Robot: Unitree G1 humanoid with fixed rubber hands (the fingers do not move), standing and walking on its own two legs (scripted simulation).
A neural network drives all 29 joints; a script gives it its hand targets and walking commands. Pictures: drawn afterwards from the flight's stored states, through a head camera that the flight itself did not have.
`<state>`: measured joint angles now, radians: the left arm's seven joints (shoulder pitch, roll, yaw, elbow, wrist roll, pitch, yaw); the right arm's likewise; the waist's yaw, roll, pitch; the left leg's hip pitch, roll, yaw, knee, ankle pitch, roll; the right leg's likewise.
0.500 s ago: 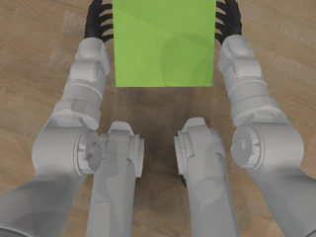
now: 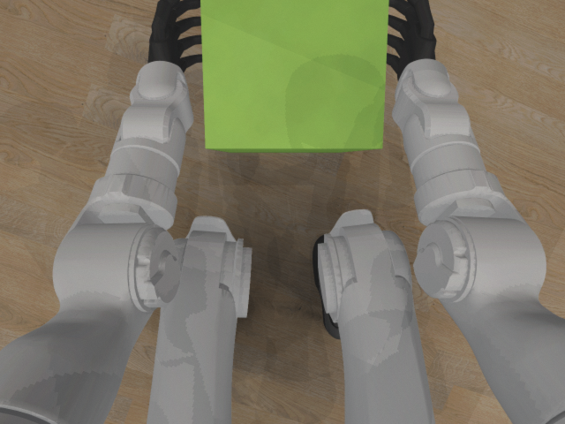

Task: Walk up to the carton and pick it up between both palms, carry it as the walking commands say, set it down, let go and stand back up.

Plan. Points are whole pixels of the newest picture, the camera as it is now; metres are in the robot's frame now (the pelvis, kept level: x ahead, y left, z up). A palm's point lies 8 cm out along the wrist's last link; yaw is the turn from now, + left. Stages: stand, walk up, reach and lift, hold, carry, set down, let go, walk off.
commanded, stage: set down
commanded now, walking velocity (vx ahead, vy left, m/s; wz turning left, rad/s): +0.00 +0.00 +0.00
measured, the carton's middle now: (288, 77) +0.51 -0.03 -0.24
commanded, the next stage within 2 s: let go in 1.92 s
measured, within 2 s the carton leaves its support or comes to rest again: neither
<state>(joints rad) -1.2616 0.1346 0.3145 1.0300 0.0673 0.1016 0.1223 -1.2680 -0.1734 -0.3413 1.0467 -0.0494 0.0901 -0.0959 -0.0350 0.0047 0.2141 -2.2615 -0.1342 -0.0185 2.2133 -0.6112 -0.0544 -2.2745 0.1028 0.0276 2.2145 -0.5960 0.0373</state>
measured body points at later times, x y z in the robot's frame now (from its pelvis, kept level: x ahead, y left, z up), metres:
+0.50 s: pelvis -0.01 +0.00 +0.01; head +0.35 -0.01 +0.28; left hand +0.52 +0.16 -0.18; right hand +0.50 -0.21 -0.18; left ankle +0.10 +0.11 -0.33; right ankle +0.10 -0.11 -0.33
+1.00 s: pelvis +0.01 +0.00 +0.08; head +0.33 -0.01 +0.40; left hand +0.52 +0.16 -0.05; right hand +0.50 -0.22 -0.05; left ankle +0.10 +0.11 -0.33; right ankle +0.10 -0.11 -0.33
